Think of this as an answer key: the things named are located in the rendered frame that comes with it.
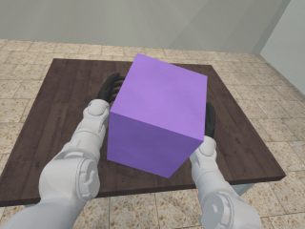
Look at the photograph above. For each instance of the robot left hand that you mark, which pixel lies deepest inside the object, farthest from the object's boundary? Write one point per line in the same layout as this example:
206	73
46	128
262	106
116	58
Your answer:
108	88

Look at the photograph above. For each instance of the robot right hand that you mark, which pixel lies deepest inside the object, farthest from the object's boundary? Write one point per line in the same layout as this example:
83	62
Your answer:
209	120

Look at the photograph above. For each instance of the left robot forearm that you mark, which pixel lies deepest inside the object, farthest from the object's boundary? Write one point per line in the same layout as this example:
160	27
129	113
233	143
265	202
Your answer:
88	137

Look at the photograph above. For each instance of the carton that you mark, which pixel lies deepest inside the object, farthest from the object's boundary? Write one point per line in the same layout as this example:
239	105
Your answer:
158	117

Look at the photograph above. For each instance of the left robot upper arm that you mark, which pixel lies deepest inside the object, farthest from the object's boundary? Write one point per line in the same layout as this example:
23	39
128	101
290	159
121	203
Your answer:
66	185

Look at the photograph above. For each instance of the right robot upper arm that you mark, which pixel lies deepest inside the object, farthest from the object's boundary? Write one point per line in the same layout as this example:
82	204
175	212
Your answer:
221	211

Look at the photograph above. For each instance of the table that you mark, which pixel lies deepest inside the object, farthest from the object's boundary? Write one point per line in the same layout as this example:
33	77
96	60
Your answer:
70	85

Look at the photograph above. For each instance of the right robot forearm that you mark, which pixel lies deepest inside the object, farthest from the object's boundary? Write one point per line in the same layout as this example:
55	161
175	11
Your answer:
206	175

